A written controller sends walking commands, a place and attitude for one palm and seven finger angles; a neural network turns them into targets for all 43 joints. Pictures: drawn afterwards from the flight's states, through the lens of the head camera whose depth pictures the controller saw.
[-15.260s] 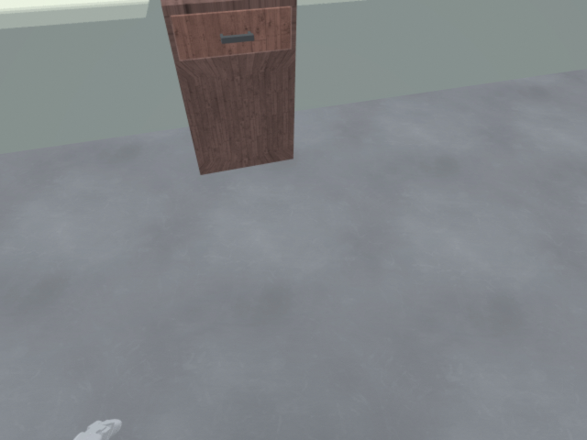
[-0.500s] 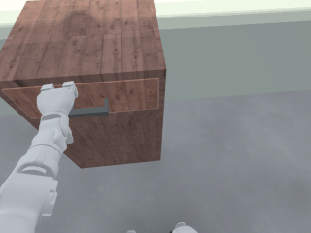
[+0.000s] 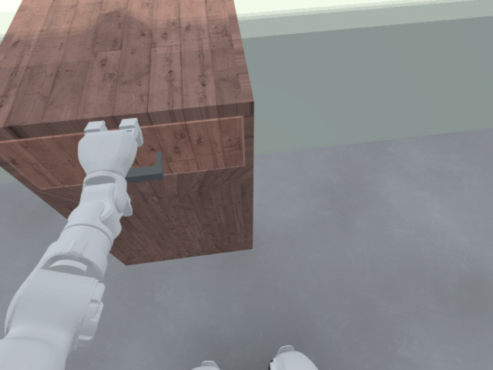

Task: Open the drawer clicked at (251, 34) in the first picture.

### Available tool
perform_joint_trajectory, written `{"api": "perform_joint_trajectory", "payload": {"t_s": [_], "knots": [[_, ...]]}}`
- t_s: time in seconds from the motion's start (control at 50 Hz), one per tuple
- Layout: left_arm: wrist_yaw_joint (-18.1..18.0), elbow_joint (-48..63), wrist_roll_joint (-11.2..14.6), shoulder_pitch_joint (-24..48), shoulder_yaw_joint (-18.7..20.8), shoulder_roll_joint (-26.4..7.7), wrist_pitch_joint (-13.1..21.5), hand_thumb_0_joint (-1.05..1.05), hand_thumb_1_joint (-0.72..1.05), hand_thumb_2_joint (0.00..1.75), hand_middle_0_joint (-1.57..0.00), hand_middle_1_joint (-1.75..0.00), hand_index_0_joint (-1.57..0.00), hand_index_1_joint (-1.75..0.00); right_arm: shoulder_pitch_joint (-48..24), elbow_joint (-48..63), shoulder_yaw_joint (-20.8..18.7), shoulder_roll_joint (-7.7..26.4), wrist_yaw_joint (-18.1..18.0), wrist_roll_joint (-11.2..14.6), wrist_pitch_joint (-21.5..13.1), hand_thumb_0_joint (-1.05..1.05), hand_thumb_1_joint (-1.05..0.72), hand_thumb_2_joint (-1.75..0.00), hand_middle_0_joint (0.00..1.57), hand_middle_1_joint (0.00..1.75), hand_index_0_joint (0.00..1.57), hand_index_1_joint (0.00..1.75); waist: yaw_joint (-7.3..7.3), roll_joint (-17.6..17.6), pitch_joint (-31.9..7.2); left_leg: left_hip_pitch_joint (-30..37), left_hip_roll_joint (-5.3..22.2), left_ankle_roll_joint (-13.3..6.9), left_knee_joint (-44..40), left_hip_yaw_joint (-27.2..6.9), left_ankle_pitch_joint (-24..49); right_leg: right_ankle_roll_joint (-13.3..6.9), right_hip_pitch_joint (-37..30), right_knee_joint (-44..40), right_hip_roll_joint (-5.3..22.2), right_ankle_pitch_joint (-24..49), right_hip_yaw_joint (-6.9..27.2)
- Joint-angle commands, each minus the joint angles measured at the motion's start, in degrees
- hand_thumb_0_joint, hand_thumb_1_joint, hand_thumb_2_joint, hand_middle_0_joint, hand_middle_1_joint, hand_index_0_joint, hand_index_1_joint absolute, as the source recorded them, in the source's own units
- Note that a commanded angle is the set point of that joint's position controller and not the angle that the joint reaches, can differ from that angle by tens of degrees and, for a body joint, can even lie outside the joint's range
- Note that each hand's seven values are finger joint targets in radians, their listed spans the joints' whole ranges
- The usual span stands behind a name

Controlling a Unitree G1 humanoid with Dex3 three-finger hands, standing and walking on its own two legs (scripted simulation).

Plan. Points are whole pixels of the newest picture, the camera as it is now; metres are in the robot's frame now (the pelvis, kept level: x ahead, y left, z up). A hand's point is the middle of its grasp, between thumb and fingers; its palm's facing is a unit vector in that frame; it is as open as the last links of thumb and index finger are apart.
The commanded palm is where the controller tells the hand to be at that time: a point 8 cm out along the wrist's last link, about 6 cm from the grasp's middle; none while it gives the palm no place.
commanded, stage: move the hooked fingers above the handle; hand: left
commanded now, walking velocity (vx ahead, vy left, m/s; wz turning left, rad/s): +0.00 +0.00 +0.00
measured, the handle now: (131, 167) +0.51 +0.22 -0.05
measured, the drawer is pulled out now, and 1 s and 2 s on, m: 0.00 0.00 0.00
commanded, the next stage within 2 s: none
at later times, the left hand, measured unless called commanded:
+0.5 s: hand (118, 170) +0.47 +0.22 +0.01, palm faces +0.10 -0.07 -0.99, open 13.8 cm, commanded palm +0.45 +0.24 +0.07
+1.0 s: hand (88, 196) +0.43 +0.27 -0.01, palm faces -0.15 +0.01 -0.99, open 13.8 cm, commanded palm +0.43 +0.25 +0.06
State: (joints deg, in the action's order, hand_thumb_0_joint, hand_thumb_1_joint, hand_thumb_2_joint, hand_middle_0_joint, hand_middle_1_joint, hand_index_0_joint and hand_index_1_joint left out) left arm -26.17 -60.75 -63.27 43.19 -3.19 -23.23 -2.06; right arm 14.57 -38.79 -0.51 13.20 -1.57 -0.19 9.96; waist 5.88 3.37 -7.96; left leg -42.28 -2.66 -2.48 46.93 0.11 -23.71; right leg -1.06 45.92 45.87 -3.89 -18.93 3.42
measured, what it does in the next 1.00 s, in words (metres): stands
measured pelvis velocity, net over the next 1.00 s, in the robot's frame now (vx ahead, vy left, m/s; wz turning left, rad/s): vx -0.01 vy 0.00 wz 0.04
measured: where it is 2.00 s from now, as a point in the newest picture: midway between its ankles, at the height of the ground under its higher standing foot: outside the picture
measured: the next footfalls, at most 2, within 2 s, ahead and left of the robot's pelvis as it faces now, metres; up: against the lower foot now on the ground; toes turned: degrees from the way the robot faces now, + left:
none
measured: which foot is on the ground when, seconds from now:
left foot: down 0.00-1.00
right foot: down 0.00-1.00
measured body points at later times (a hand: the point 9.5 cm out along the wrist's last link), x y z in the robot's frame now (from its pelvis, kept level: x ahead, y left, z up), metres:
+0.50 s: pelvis +0.01 +0.00 -0.01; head +0.11 +0.02 +0.42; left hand +0.46 +0.22 +0.06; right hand +0.07 -0.28 -0.14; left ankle -0.02 +0.10 -0.70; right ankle +0.02 -0.11 -0.70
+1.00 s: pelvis -0.01 +0.00 -0.01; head +0.10 +0.01 +0.43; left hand +0.43 +0.27 +0.04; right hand +0.03 -0.29 -0.13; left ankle -0.02 +0.10 -0.70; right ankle +0.02 -0.11 -0.70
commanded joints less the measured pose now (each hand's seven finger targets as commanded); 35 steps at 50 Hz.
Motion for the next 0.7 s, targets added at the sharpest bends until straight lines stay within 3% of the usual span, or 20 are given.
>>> {"api": "perform_joint_trajectory", "payload": {"t_s": [0.0,0.06,0.12,0.14,0.16,0.18,0.2,0.22,0.24,0.28,0.3,0.32,0.34,0.38,0.42,0.48,0.5,0.54,0.6,0.68], "knots": [[3.56,7.26,3.78,20.09,9.15,-26.55,-3.35,0.0,-0.5,0.3,-0.3,-1.2,-0.3,-1.2,5.59,5.45,-2.9,10.04,-2.23,0.88,-1.16,0.0,-0.9,-0.9,0.2,0.3,0.2,0.3,-2.61,-7.95,-22.51,3.49,-0.12,-0.95,-7.86,2.06,13.81,0.18,-29.59,-7.83,2.44,16.78,-0.41],[5.79,7.99,3.26,15.15,9.51,-26.14,1.13,0.0,-0.5,0.3,-0.3,-1.2,-0.3,-1.2,5.16,6.42,-2.79,9.93,-2.89,0.96,-1.6,0.0,-0.9,-0.9,0.2,0.3,0.2,0.3,-3.57,-6.91,-19.12,2.98,-0.05,-0.99,-8.17,2.06,12.5,-0.22,-27.69,-8.18,2.46,15.09,0.08],[6.51,7.96,0.88,11.34,6.8,-21.4,4.97,0.0,-0.5,0.3,-0.3,-1.2,-0.3,-1.2,5.68,7.06,-3.51,9.67,-2.69,0.83,-2.63,0.0,-0.9,-0.9,0.2,0.3,0.2,0.3,-3.3,-5.6,-17.24,2.83,-0.03,-0.92,-7.07,2.09,13.05,-0.77,-24.51,-7.7,2.11,14.79,-0.04],[6.61,7.47,0.22,10.0,5.91,-20.44,5.85,0.0,-0.5,0.3,-0.3,-1.2,-0.3,-1.2,6.23,7.03,-3.77,9.95,-2.57,1.02,-2.98,0.0,-0.9,-0.9,0.2,0.3,0.2,0.3,-2.77,-5.74,-15.61,2.95,0.06,-0.85,-6.64,1.94,12.36,-0.92,-21.99,-7.71,1.87,13.51,-0.29],[6.61,9.75,-0.14,12.0,3.87,-18.19,7.2,0.0,-0.5,0.3,-0.3,-1.2,-0.3,-1.2,6.77,7.22,-4.15,9.86,-2.39,1.04,-3.48,0.0,-0.9,-0.9,0.2,0.3,0.2,0.3,-1.94,-3.36,-16.0,4.38,0.26,-0.73,-6.1,1.75,12.49,-1.13,-19.43,-7.45,1.77,12.65,-0.63],[6.56,10.42,0.12,12.3,1.79,-15.01,8.13,0.0,-0.5,0.3,-0.3,-1.2,-0.3,-1.2,7.49,7.1,-4.66,9.55,-2.18,0.91,-4.0,0.0,-0.9,-0.9,0.2,0.3,0.2,0.3,-1.14,-2.99,-16.69,5.86,0.35,-0.77,-5.42,1.63,13.03,-1.2,-17.98,-7.3,1.61,12.54,-0.94],[6.4,11.95,0.36,14.25,1.1,-14.13,9.26,0.0,-0.5,0.3,-0.3,-1.2,-0.3,-1.2,7.92,6.67,-5.04,9.61,-2.06,0.83,-4.42,0.0,-0.9,-0.9,0.2,0.3,0.2,0.3,-0.3,-2.64,-17.57,7.0,0.51,-0.73,-4.55,1.13,13.18,-1.26,-15.97,-6.92,1.55,11.82,-1.08],[6.5,14.31,1.2,18.11,-2.22,-9.84,10.58,0.0,-0.5,0.3,-0.3,-1.2,-0.3,-1.2,8.41,6.16,-5.49,9.11,-1.82,0.61,-4.9,0.0,-0.9,-0.9,0.2,0.3,0.2,0.3,1.59,-1.82,-18.38,8.79,0.7,-0.74,-3.63,0.57,14.22,-1.28,-13.93,-6.34,1.61,12.03,-1.49],[6.19,16.94,1.62,20.32,-1.21,-10.87,11.96,0.0,-0.5,0.3,-0.3,-1.2,-0.3,-1.2,9.2,5.35,-5.94,9.33,-1.65,0.43,-5.32,0.0,-0.9,-0.9,0.2,0.3,0.2,0.3,1.43,-0.76,-20.51,10.35,0.85,-0.65,-2.88,-0.12,14.52,-1.26,-12.53,-5.67,1.6,11.16,-1.52],[5.07,20.44,1.98,26.15,-1.37,-11.07,13.72,0.0,-0.5,0.3,-0.3,-1.2,-0.3,-1.2,9.65,3.99,-6.37,9.56,-1.54,-0.13,-5.77,0.0,-0.9,-0.9,0.2,0.3,0.2,0.3,2.78,1.92,-22.92,13.1,1.04,-0.51,-1.12,-1.37,15.87,-1.4,-8.83,-4.21,1.47,10.31,-1.88],[4.01,22.9,1.7,29.44,0.28,-13.34,14.56,0.0,-0.5,0.3,-0.3,-1.2,-0.3,-1.2,10.13,3.28,-6.56,9.75,-1.49,-0.41,-6.0,0.0,-0.9,-0.9,0.2,0.3,0.2,0.3,2.77,3.4,-25.05,14.37,1.08,-0.32,-0.46,-2.0,17.02,-1.48,-7.84,-3.36,1.43,10.35,-2.01],[2.91,25.79,1.53,33.25,-0.08,-13.36,15.3,0.0,-0.5,0.3,-0.3,-1.2,-0.3,-1.2,10.29,2.84,-6.66,9.82,-1.45,-0.79,-6.19,0.0,-0.9,-0.9,0.2,0.3,0.2,0.3,3.32,4.66,-26.24,16.03,1.18,0.11,0.26,-2.94,19.01,-1.73,-6.0,-2.28,1.32,10.46,-2.7],[1.23,27.76,0.74,34.49,1.9,-15.39,15.72,0.0,-0.5,0.3,-0.3,-1.2,-0.3,-1.2,10.69,2.22,-6.97,10.1,-1.24,-1.19,-6.3,0.0,-0.9,-0.9,0.2,0.3,0.2,0.3,2.66,6.86,-29.87,18.87,1.38,0.7,0.96,-3.64,22.04,-1.83,-4.7,-1.1,1.15,11.11,-3.14],[-2.09,25.96,-0.24,33.43,3.74,-16.03,14.51,0.0,-0.5,0.3,-0.3,-1.2,-0.3,-1.2,10.27,1.42,-6.75,9.9,-0.66,-1.75,-6.1,0.0,-0.9,-0.9,0.2,0.3,0.2,0.3,1.8,8.66,-31.82,20.12,1.39,1.96,2.39,-4.23,26.76,-2.14,-2.79,0.79,0.64,11.92,-4.4],[-5.34,21.38,-0.65,31.56,9.68,-21.65,11.09,0.0,-0.5,0.3,-0.3,-1.2,-0.3,-1.2,9.66,0.77,-6.03,10.19,0.14,-2.29,-5.53,0.0,-0.9,-0.9,0.2,0.3,0.2,0.3,-0.21,9.75,-30.98,17.24,0.96,2.52,2.64,-3.7,29.22,-2.5,-3.82,1.85,0.26,13.16,-5.14],[-7.24,9.18,-0.68,25.49,9.67,-21.85,1.17,0.0,-0.5,0.3,-0.3,-1.2,-0.3,-1.2,8.05,1.32,-4.5,10.31,1.31,-2.0,-3.59,0.0,-0.9,-0.9,0.2,0.3,0.2,0.3,-1.36,4.5,-25.01,9.05,0.19,1.74,0.45,-1.56,26.21,-2.14,-9.08,1.0,0.15,15.47,-5.5],[-6.69,7.64,-0.94,25.28,7.93,-20.5,-1.75,0.0,-0.5,0.3,-0.3,-1.2,-0.3,-1.2,7.98,2.0,-4.35,10.35,1.6,-1.68,-3.03,0.0,-0.9,-0.9,0.2,0.3,0.2,0.3,-1.39,3.48,-24.91,8.35,0.15,1.61,-0.52,-1.06,25.87,-2.05,-11.2,0.33,0.15,16.57,-5.42],[-5.72,8.3,-1.33,26.57,10.25,-25.68,-5.05,0.0,-0.5,0.3,-0.3,-1.2,-0.3,-1.2,7.02,2.64,-3.83,10.83,1.38,-1.32,-1.48,0.0,-0.9,-0.9,0.2,0.3,0.2,0.3,-2.41,1.18,-27.96,8.12,0.01,1.06,-1.9,-0.03,25.67,-1.6,-17.24,-0.83,0.51,19.45,-4.37],[-2.54,4.01,-0.26,25.78,7.54,-24.98,-8.68,0.0,-0.5,0.3,-0.3,-1.2,-0.3,-1.2,5.57,3.58,-2.86,10.01,-0.07,-0.19,0.03,0.0,-0.9,-0.9,0.2,0.3,0.2,0.3,-1.44,-5.51,-23.1,3.75,-0.25,0.02,-5.16,1.03,18.2,-0.64,-23.14,-4.66,1.2,17.14,-2.83],[4.24,3.94,4.27,19.9,9.07,-27.34,-5.6,0.0,-0.5,0.3,-0.3,-1.2,-0.3,-1.2,4.79,5.71,-2.07,9.74,-2.12,0.93,0.49,0.0,-0.9,-0.9,0.2,0.3,0.2,0.3,-2.95,-10.76,-21.2,1.75,-0.16,-0.73,-8.22,1.73,12.91,0.2,-30.32,-7.86,2.34,15.66,-0.61]]}}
